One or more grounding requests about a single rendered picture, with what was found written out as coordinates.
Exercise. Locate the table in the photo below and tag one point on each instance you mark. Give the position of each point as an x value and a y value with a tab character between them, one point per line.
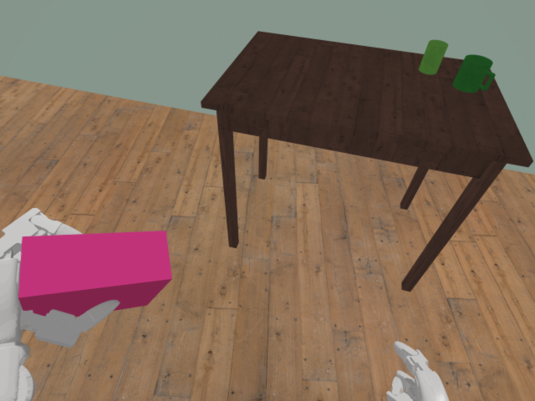
366	101

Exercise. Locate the left robot hand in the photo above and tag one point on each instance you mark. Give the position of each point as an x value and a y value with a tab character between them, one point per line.
56	327

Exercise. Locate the sponge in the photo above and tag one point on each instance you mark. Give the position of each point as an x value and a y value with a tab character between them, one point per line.
73	273

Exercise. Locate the right robot hand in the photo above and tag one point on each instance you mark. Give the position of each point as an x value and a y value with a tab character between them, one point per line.
427	385

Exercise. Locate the robot left forearm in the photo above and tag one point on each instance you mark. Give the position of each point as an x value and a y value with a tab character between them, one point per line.
16	382

